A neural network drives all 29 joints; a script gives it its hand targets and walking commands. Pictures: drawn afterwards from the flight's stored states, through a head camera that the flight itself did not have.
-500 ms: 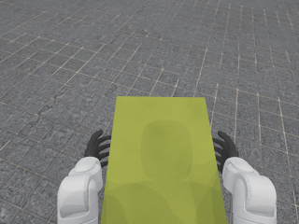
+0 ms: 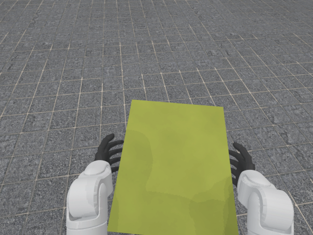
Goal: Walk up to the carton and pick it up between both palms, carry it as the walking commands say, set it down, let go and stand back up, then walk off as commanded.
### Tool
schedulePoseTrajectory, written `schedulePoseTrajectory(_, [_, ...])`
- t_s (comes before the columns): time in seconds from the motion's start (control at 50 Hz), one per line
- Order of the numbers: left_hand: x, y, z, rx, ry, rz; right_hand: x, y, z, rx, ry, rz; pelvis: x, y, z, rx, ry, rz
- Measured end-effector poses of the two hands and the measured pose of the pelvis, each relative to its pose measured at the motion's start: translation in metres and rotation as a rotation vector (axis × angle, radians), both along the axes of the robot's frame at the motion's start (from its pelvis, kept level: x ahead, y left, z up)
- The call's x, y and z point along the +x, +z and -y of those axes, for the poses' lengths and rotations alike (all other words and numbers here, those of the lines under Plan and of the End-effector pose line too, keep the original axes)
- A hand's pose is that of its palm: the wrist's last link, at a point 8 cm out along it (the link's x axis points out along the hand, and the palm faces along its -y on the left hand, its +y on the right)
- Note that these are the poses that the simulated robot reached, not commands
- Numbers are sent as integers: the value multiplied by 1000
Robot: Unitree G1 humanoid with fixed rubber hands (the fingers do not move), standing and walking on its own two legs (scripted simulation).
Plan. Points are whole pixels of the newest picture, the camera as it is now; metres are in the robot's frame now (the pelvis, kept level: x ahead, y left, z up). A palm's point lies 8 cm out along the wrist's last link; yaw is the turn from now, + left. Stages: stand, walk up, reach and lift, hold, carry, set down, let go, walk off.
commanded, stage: carry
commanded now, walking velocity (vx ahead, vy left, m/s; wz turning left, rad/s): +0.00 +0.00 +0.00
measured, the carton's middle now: (170, 174) +0.29 -0.02 -0.01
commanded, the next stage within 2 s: none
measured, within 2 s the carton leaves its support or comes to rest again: neither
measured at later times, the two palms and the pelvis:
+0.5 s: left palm (148, 169) +0.25 +0.04 +0.10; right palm (307, 205) +0.19 -0.26 +0.09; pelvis -0.02 -0.06 +0.02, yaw -9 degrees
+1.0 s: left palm (95, 171) +0.25 +0.15 +0.10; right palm (249, 191) +0.21 -0.16 +0.09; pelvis -0.02 +0.03 +0.01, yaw -8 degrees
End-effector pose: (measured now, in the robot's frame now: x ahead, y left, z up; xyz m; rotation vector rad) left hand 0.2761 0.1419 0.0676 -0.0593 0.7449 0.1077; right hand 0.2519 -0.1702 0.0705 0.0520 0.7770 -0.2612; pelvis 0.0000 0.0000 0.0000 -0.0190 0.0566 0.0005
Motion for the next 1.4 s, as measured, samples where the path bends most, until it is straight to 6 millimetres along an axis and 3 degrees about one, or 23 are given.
schedulePoseTrajectory(0.06, [-5,3,15,-36,-27,-8,-14,14,14,-47,-22,-15,-1,10,8,38,-53,9])
schedulePoseTrajectory(0.14, [-5,26,32,0,-69,33,-24,28,30,-8,-65,29,-1,16,13,14,-111,15])
schedulePoseTrajectory(0.24, [2,49,61,31,-92,115,-27,34,56,2,-82,106,-1,8,33,14,-165,23])
schedulePoseTrajectory(0.36, [-4,37,95,70,-150,45,-46,20,87,31,-136,33,-10,8,52,10,-154,35])
schedulePoseTrajectory(0.48, [-20,30,103,66,-162,-7,-65,18,95,36,-152,-16,-22,15,58,36,-152,42])
schedulePoseTrajectory(0.6, [-28,35,89,71,-138,5,-64,24,83,37,-129,-2,-30,20,50,42,-144,32])
schedulePoseTrajectory(0.78, [-30,43,43,56,-96,37,-54,35,39,13,-86,35,-30,20,15,42,-149,30])
schedulePoseTrajectory(1.0, [-25,29,-7,44,-58,23,-40,21,-10,4,-49,26,-21,8,-26,43,-149,51])
schedulePoseTrajectory(1.16, [-15,23,-21,62,-71,12,-35,10,-25,27,-69,19,-17,4,-45,33,-147,51])
schedulePoseTrajectory(1.32, [-4,19,-20,96,-102,6,-33,-2,-25,58,-100,17,-11,-1,-53,20,-152,40])
schedulePoseTrajectory(1.4, [2,16,-20,62,-119,5,-34,3,-27,32,-123,16,-11,0,-59,37,-150,28])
